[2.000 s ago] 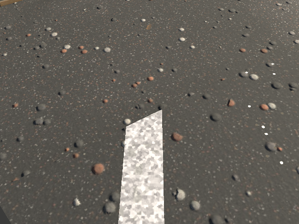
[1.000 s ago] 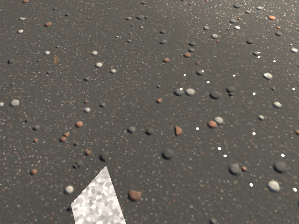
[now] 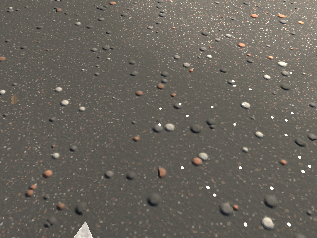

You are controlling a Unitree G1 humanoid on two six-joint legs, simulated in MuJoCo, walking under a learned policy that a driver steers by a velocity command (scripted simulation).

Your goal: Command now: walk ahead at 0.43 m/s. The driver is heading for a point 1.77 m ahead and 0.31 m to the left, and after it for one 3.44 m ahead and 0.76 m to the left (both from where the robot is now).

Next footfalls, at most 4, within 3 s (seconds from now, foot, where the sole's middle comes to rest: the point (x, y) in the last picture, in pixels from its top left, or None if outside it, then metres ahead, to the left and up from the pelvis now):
0.24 right None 0.29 -0.12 -0.78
0.80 left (145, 216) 0.61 0.05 -0.78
1.36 right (181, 157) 0.91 -0.14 -0.78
1.82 left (152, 134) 1.06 0.01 -0.78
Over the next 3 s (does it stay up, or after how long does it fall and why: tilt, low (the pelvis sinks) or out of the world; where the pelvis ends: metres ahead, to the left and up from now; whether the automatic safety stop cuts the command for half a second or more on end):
stays up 1.00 -0.10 0.00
